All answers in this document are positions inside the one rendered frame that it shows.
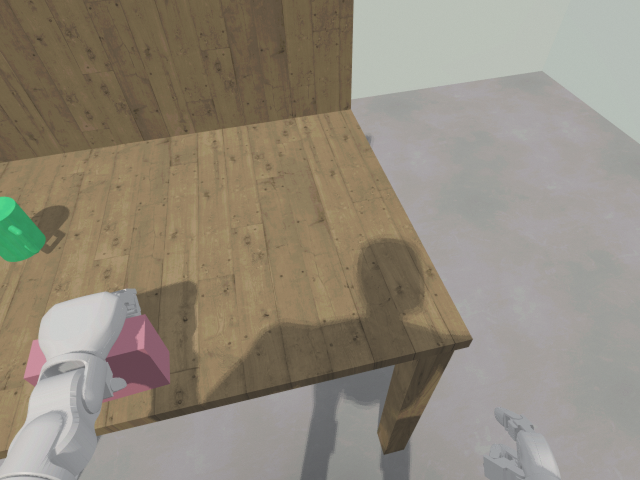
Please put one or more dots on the table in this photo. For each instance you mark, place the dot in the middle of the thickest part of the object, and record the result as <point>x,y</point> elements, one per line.
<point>204,153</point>

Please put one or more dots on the right robot hand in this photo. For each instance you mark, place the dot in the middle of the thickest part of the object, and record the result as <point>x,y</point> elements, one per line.
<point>533,455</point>

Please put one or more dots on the left robot forearm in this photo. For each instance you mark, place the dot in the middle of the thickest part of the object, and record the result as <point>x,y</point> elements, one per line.
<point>58,438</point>

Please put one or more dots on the sponge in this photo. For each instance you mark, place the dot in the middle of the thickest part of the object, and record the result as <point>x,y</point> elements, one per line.
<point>138,356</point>

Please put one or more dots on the left robot hand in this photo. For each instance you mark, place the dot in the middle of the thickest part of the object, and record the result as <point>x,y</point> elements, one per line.
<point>89,324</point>

